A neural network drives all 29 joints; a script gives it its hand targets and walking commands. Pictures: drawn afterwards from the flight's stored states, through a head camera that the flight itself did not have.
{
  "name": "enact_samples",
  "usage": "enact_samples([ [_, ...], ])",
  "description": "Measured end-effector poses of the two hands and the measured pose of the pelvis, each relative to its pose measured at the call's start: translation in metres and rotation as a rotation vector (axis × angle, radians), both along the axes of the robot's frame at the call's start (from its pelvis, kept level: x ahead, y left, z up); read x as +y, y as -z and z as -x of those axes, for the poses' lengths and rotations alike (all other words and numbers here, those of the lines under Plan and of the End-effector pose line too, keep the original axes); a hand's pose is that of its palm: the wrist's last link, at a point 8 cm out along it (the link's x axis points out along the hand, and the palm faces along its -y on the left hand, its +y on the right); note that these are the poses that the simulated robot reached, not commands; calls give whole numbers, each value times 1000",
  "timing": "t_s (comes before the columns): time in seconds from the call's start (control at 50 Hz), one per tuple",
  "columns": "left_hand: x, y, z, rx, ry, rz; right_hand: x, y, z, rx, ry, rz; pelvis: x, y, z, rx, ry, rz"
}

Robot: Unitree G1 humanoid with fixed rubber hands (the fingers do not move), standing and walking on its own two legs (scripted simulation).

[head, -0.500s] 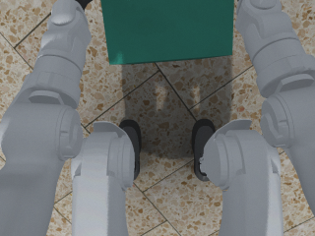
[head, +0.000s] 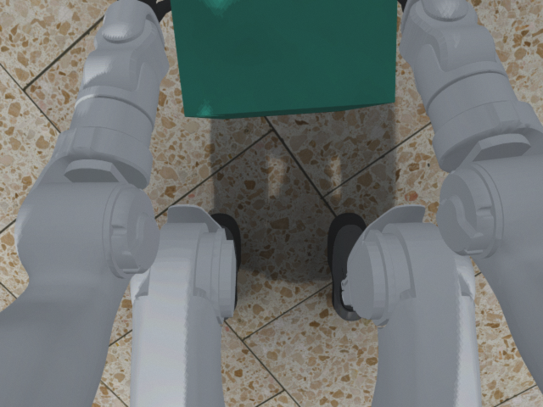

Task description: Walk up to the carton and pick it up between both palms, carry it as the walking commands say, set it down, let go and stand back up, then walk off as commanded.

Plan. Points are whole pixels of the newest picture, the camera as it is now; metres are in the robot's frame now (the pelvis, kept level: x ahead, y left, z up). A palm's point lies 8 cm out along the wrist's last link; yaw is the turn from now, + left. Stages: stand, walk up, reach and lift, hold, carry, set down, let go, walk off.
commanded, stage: reach and lift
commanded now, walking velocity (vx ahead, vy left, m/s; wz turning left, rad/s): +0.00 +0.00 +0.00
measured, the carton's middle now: (279, 25) +0.53 +0.01 -0.23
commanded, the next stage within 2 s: none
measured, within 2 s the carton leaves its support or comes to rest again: leaves its support in 0.44 s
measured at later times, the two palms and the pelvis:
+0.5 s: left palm (131, 8) +0.53 +0.17 -0.16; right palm out of the picture +0.55 -0.12 -0.16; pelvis +0.00 +0.00 +0.00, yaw +0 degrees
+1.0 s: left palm out of the picture +0.53 +0.17 -0.09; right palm out of the picture +0.55 -0.12 -0.09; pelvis +0.00 +0.00 +0.03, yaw +0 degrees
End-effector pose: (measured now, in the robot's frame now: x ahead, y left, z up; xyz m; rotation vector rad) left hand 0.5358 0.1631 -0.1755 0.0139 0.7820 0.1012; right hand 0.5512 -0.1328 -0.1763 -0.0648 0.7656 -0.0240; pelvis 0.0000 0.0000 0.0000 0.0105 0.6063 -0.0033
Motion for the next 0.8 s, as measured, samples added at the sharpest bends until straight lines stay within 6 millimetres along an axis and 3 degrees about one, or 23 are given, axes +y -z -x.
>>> enact_samples([
  [0.4,7,-4,6,20,-9,-13,7,-3,4,16,-2,-9,-1,2,-7,14,0,-3],
  [0.8,0,-58,5,-51,-65,-15,7,-63,2,-53,51,9,3,-17,4,81,0,0],
])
